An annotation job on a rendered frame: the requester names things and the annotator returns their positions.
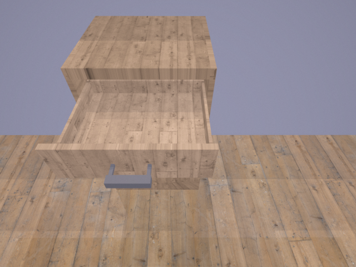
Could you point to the drawer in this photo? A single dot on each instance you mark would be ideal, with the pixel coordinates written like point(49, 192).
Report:
point(133, 123)

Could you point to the handle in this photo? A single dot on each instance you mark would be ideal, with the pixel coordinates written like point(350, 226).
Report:
point(128, 181)

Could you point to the cabinet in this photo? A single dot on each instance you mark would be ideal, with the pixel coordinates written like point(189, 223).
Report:
point(144, 48)

